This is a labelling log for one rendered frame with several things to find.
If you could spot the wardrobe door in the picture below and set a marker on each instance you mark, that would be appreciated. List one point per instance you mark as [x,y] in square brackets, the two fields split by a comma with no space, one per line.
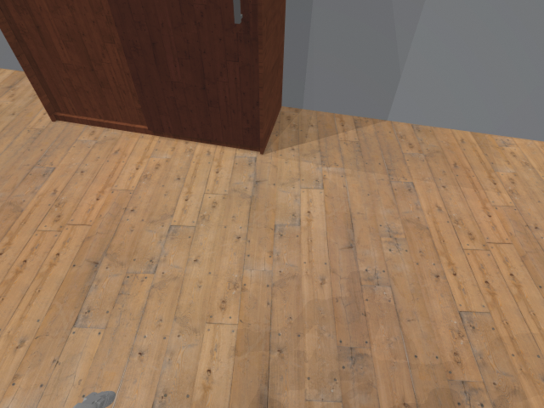
[195,71]
[75,51]

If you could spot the robot left hand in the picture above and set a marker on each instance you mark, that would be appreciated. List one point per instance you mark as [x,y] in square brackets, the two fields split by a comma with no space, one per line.
[97,400]

